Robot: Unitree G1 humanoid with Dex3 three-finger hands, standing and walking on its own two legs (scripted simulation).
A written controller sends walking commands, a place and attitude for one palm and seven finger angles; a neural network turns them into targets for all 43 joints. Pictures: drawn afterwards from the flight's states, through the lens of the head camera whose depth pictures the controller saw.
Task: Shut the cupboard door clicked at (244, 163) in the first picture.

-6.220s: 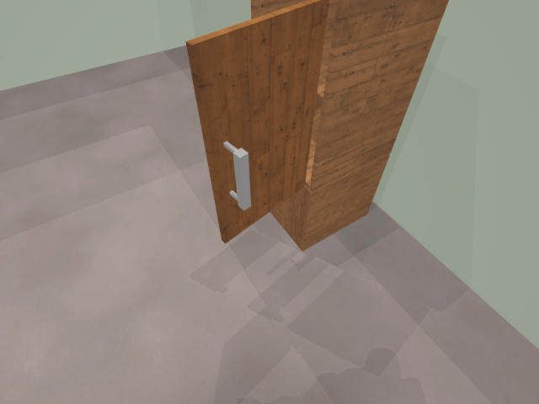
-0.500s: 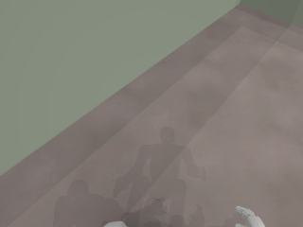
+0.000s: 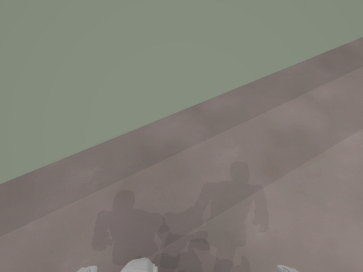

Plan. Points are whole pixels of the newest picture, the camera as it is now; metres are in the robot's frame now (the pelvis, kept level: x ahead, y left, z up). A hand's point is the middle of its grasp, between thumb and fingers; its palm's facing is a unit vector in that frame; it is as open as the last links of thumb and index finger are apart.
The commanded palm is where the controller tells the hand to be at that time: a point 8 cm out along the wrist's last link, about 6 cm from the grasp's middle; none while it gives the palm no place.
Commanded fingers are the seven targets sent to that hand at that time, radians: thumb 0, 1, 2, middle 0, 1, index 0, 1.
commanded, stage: walk to a spot facing it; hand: left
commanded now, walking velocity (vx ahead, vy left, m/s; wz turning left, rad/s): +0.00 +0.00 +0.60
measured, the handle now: out of the picture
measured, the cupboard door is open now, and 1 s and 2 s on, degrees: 100 100 100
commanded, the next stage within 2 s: none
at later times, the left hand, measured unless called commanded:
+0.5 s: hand out of the picture +0.07 +0.18 -0.15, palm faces +0.27 -0.91 -0.30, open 7.4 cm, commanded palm none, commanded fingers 0.00 0.90 0.90 -0.20 -0.30 -0.20 -0.30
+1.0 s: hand out of the picture +0.00 +0.17 -0.16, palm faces +0.57 -0.76 -0.30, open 7.4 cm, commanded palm none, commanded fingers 0.00 0.90 0.90 -0.20 -0.30 -0.20 -0.30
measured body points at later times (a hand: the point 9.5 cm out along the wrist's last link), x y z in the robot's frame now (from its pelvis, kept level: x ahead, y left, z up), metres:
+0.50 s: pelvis +0.02 -0.05 -0.01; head +0.08 -0.04 +0.44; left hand +0.05 +0.23 -0.13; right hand +0.18 -0.28 -0.15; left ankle -0.04 +0.08 -0.67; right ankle +0.05 -0.17 -0.73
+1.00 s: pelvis +0.05 -0.07 -0.01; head +0.09 -0.04 +0.44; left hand -0.03 +0.21 -0.14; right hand +0.27 -0.23 -0.15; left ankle -0.01 +0.07 -0.73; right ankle +0.12 -0.17 -0.74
